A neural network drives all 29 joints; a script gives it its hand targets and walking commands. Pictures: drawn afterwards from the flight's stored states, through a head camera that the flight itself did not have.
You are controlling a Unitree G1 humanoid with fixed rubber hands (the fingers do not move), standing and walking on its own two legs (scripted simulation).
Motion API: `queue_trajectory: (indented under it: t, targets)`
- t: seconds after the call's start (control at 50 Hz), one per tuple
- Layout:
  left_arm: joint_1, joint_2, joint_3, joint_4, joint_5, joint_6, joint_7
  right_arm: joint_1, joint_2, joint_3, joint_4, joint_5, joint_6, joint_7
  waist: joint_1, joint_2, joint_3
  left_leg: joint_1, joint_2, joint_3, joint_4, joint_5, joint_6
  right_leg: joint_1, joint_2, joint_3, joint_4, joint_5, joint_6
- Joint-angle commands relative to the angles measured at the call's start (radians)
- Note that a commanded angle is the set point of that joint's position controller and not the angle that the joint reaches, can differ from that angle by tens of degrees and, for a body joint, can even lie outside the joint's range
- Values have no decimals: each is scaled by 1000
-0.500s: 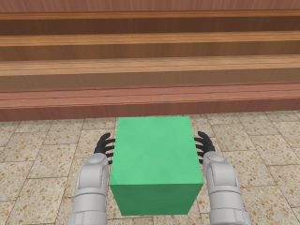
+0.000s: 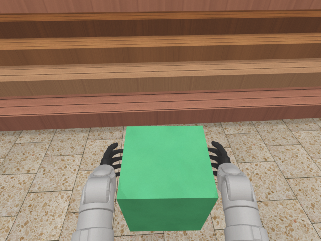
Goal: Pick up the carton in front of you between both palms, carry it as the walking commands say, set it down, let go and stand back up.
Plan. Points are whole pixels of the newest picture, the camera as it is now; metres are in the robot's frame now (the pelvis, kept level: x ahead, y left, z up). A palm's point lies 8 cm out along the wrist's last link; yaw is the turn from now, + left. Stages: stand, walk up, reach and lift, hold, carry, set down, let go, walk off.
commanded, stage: hold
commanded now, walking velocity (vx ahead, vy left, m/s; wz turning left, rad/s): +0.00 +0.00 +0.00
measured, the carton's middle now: (165, 180) +0.29 +0.00 -0.03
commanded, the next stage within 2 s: carry in 0.46 s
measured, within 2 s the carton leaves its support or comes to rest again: neither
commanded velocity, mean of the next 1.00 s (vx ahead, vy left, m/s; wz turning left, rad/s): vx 0.29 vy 0.00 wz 0.00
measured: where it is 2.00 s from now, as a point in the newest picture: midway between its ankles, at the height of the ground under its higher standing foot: (170, 171)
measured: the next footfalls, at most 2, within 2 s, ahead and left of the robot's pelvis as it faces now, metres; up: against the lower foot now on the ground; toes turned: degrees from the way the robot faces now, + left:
left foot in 0.88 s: +0.17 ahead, +0.09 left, +0.00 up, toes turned +8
right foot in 1.22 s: +0.45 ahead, -0.15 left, +0.00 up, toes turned -15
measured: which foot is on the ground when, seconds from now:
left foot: down 0.00-0.70, up 0.72-0.86, down 0.88-1.00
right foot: down 0.00-0.90, up 0.92-1.00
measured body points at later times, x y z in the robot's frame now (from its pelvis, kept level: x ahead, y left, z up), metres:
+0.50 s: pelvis +0.00 +0.00 +0.00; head -0.04 +0.00 +0.45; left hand +0.29 +0.15 +0.03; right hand +0.29 -0.15 +0.04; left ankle +0.02 +0.13 -0.74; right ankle +0.01 -0.13 -0.74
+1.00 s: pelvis +0.16 -0.01 -0.01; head +0.14 -0.01 +0.44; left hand +0.42 +0.14 +0.08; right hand +0.41 -0.17 +0.07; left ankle +0.13 +0.08 -0.74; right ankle +0.06 -0.11 -0.69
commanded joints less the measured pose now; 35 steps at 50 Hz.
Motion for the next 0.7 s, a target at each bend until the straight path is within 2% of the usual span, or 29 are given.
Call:
queue_trajectory:
  t: [0.0, 0.42, 0.44, 0.48, 0.5, 0.52, 0.56, 0.58, 0.6, 0.62, 0.64, 0.66, 0.68]
  targets:
    - [-500, -919, -568, -98, -269, -48, -226, -489, 912, 569, -85, 270, -40, 227, 1, 1, -279, 102, -82, 2, -39, 184, 5, 20, 81, -6, -57, 189, -5]
    - [-505, -905, -574, -106, -270, -50, -225, -490, 906, 573, -93, 269, -39, 220, 0, 1, -261, 86, -82, 2, -38, 137, 8, 6, 80, -5, -57, 142, -7]
    - [-561, -907, -578, -115, -284, -43, -225, -540, 908, 573, -102, 284, -32, 221, 3, 12, -305, -23, 118, 15, 26, 4, 22, -96, -103, -8, 7, 4, -22]
    - [-576, -911, -605, -143, -304, -34, -224, -545, 914, 602, -131, 301, -24, 217, 2, 15, -282, -118, 100, -28, -24, -432, 30, -199, -76, 25, -25, -402, -32]
    - [-595, -918, -628, -172, -317, -27, -221, -559, 919, 620, -154, 313, -18, 212, 0, 21, -268, -142, 104, -40, -34, -523, 36, -241, -68, 21, -12, -479, -33]
    - [-602, -922, -643, -191, -329, -18, -217, -572, 918, 633, -175, 323, -9, 207, 0, 40, -271, -135, 120, -57, -39, -498, 45, -264, -61, 3, 27, -429, -32]
    - [-595, -922, -689, -231, -360, 12, -205, -546, 915, 670, -221, 344, 22, 188, -5, 96, -337, -103, 168, -117, -74, -414, 76, -263, -29, -72, 143, -238, -22]
    - [-594, -917, -709, -252, -378, 32, -198, -525, 907, 685, -244, 353, 43, 177, -7, 128, -359, -95, 195, -153, -96, -419, 96, -265, -8, -114, 179, -192, -16]
    - [-604, -917, -731, -288, -397, 53, -192, -530, 900, 701, -283, 364, 66, 166, -8, 143, -362, -100, 213, -171, -105, -452, 116, -270, 6, -141, 157, -214, -17]
    - [-599, -913, -747, -315, -413, 78, -184, -530, 896, 719, -317, 376, 93, 153, -8, 139, -352, -142, 218, -163, -97, -492, 125, -242, 7, -156, 115, -232, -18]
    - [-594, -908, -756, -338, -424, 105, -175, -534, 884, 729, -353, 384, 122, 142, -5, 123, -344, -194, 199, -122, -66, -494, 112, -196, -5, -146, 76, -240, -22]
    - [-578, -897, -755, -354, -429, 133, -164, -529, 875, 739, -377, 394, 152, 133, -1, 63, -332, -256, 155, -46, 13, -440, 83, -138, -47, -84, 16, -255, -36]
    - [-541, -876, -745, -364, -427, 163, -151, -517, 864, 746, -395, 403, 184, 123, 10, -71, -325, -363, 97, 52, 185, -358, 46, -62, -155, 80, -70, -319, -76]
